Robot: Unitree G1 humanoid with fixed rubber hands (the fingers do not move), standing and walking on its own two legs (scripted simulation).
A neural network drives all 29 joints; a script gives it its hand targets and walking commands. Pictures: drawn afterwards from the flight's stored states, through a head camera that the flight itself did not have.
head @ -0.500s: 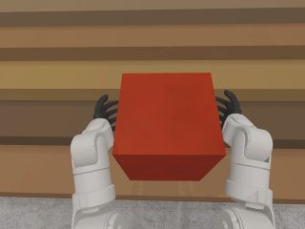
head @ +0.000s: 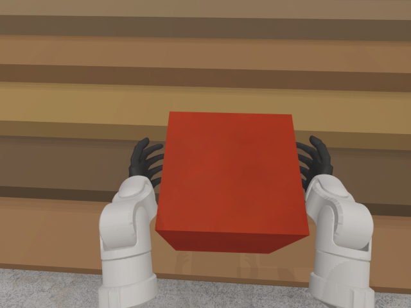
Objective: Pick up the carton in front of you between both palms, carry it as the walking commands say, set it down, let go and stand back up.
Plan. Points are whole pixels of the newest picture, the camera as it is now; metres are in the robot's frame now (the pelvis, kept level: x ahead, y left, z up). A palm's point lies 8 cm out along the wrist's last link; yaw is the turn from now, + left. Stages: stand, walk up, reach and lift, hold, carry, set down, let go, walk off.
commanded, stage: carry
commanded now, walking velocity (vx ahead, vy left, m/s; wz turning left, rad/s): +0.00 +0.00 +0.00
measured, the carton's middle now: (225, 191) +0.34 +0.01 +0.03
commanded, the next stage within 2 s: none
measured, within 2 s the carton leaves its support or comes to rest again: neither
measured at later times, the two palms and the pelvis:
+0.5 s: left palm (145, 182) +0.32 +0.15 +0.09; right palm (323, 192) +0.31 -0.16 +0.09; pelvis +0.00 +0.01 -0.02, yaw -2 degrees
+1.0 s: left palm (145, 200) +0.28 +0.14 +0.10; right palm (336, 211) +0.28 -0.17 +0.10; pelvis -0.04 +0.00 -0.01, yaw -2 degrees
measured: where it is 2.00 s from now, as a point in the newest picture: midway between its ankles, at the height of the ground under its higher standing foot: outside the picture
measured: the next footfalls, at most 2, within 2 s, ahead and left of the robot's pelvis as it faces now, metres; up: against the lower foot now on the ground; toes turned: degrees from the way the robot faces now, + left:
left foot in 0.04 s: +0.06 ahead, +0.10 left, +0.00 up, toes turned +6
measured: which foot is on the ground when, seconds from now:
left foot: up 0.00-0.02, down 0.04-1.00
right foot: down 0.00-1.00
